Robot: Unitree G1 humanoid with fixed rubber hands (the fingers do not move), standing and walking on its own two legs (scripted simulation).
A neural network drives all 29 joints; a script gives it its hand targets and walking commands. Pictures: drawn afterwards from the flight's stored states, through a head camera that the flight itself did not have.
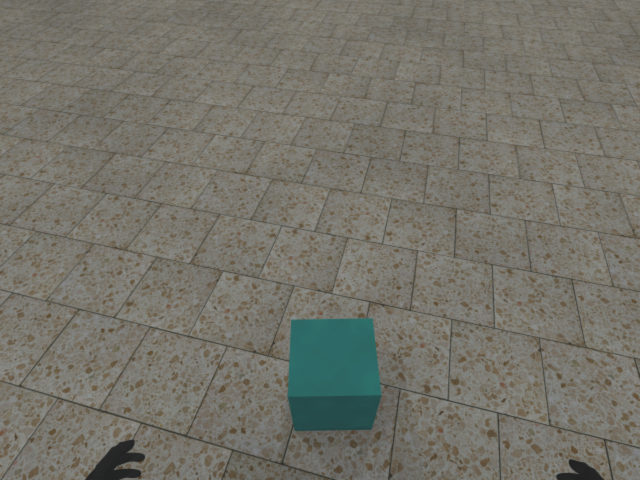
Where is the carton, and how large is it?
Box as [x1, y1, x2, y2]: [288, 318, 380, 430]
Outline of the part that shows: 372,318 291,320 288,399 295,430 371,429 380,398 380,387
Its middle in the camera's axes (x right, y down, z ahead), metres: +0.03 +0.39 +1.13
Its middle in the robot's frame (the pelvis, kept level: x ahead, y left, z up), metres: +0.52 +0.01 -0.64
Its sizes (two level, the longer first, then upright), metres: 0.231 0.216 0.280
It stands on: the floor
